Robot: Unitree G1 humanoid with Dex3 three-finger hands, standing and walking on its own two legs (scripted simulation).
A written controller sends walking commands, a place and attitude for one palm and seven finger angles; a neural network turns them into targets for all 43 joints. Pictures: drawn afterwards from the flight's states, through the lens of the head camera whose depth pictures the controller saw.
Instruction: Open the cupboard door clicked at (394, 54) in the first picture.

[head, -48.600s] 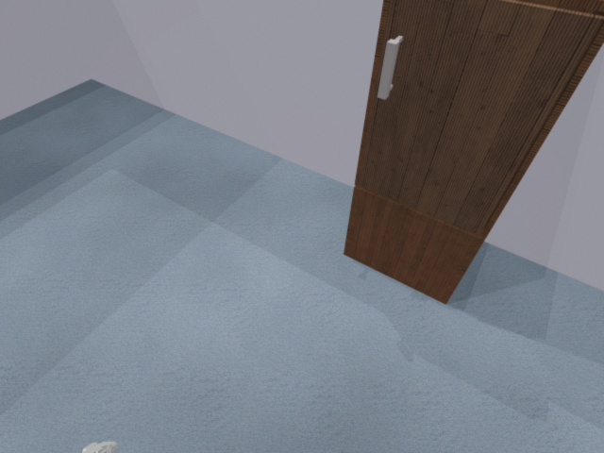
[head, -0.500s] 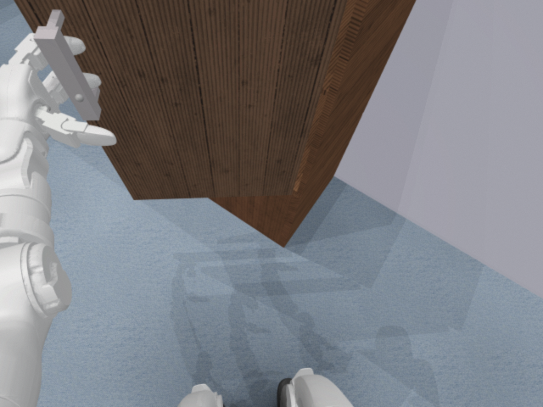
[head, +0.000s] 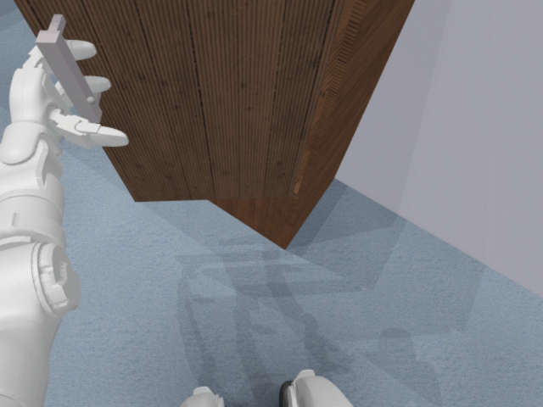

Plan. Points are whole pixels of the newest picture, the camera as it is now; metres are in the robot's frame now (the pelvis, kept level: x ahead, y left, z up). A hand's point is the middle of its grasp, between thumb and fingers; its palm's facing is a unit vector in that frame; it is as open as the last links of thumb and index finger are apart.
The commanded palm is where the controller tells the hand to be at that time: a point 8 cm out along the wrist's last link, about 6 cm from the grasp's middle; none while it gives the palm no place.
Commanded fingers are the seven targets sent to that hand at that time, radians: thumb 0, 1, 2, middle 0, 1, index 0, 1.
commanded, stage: close the thumb around the handle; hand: left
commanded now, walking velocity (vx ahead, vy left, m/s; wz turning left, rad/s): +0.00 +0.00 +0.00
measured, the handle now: (76, 72) +0.57 +0.22 +0.12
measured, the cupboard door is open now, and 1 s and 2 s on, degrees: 38 38 50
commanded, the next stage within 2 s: pull the door open along its arc in 0.76 s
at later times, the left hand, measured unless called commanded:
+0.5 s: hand (92, 100) +0.52 +0.20 +0.11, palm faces +0.01 -1.00 +0.00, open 8.7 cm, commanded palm +0.50 +0.24 +0.11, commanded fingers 0.00 0.79 0.85 -0.39 -1.34 -0.39 -1.34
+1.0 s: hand (92, 100) +0.52 +0.20 +0.11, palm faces +0.00 -1.00 -0.01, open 5.5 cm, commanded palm +0.49 +0.25 +0.11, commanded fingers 0.00 0.90 0.90 -0.40 -1.35 -0.40 -1.35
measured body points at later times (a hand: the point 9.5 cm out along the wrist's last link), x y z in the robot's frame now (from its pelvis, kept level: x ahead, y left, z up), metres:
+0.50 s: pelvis +0.00 +0.00 +0.00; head +0.12 +0.01 +0.43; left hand +0.52 +0.25 +0.11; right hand -0.01 -0.27 -0.11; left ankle -0.02 +0.10 -0.70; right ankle +0.01 -0.12 -0.70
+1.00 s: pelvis +0.01 +0.00 +0.00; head +0.13 +0.01 +0.43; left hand +0.52 +0.25 +0.11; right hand -0.01 -0.27 -0.11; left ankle -0.02 +0.10 -0.70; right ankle +0.01 -0.12 -0.70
